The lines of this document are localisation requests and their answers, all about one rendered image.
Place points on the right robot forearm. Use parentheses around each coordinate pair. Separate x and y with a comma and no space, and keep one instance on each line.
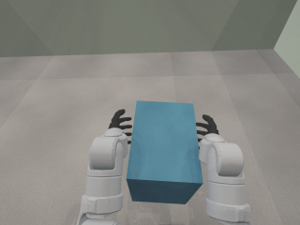
(225,173)

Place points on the robot right hand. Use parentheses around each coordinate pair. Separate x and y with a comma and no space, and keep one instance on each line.
(211,127)

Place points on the robot left hand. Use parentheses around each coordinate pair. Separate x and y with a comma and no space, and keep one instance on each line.
(116,120)

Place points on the carton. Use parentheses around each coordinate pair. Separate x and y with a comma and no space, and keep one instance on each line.
(163,163)

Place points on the left robot forearm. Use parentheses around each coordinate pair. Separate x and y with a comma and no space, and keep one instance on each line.
(103,194)

